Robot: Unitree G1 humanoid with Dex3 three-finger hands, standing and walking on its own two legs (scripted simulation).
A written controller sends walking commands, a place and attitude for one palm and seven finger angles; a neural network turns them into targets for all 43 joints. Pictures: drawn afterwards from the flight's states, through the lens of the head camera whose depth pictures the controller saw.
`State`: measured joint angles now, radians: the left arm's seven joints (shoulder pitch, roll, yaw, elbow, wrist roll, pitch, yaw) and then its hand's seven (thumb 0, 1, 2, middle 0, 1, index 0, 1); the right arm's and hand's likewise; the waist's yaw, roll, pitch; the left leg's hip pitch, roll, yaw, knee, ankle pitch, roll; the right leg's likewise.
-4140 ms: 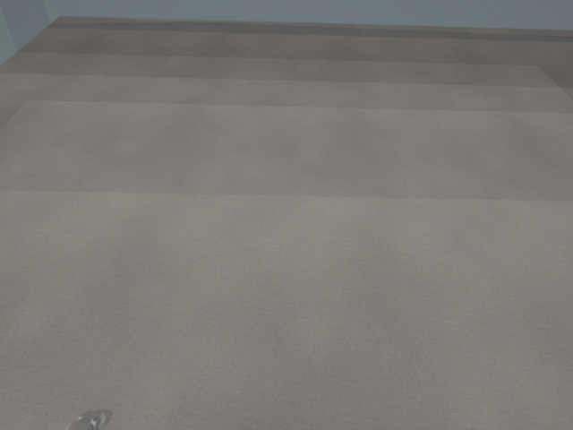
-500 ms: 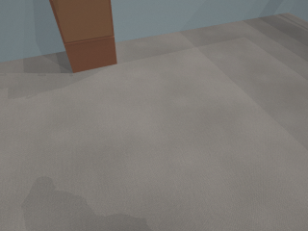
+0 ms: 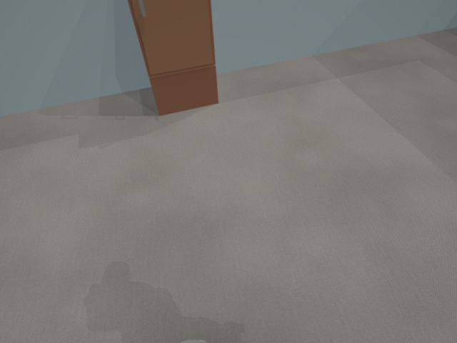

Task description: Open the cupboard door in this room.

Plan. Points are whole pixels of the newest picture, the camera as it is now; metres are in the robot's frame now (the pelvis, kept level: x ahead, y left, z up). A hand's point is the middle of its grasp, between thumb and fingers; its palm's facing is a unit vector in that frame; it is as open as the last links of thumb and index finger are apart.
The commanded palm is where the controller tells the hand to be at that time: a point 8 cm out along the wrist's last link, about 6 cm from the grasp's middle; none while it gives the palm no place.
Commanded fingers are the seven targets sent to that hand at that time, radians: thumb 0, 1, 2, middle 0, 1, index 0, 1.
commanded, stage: stand and wait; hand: left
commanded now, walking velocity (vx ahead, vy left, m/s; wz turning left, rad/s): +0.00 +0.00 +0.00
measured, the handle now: (140, 1) +1.68 +0.55 +0.00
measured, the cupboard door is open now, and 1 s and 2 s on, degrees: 0 0 0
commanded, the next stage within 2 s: turn or walk to find it in 0.38 s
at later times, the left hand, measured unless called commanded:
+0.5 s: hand out of the picture -0.05 +0.21 -0.18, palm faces +0.06 -0.98 -0.18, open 7.4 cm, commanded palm none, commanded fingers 0.00 0.90 0.90 -0.20 -0.30 -0.20 -0.30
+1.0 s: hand out of the picture -0.01 +0.24 -0.18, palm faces +0.20 -0.96 -0.20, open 7.4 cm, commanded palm none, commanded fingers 0.00 0.90 0.90 -0.20 -0.30 -0.20 -0.30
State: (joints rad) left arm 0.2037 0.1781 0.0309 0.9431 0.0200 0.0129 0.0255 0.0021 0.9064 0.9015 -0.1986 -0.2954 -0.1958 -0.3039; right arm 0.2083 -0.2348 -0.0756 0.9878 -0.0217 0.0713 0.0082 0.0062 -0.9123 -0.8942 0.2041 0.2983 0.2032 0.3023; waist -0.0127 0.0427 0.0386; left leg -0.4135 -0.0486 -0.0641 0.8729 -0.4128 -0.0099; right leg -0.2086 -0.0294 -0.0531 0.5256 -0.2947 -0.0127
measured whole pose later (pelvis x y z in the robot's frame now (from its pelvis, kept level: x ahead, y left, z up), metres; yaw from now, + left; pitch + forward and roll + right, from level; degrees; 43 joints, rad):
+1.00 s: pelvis -0.04 +0.05 -0.01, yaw +10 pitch -1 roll +0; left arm 0.19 0.21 0.05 1.02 0.02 0.05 0.02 0.00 0.91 0.90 -0.20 -0.30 -0.20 -0.30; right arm 0.21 -0.18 -0.04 1.01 -0.03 0.01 -0.01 0.01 -0.91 -0.89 0.20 0.30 0.20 0.30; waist -0.01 -0.04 0.05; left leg -0.28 0.00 0.06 0.59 -0.29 0.05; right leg -0.37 -0.09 -0.07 0.90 -0.48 0.04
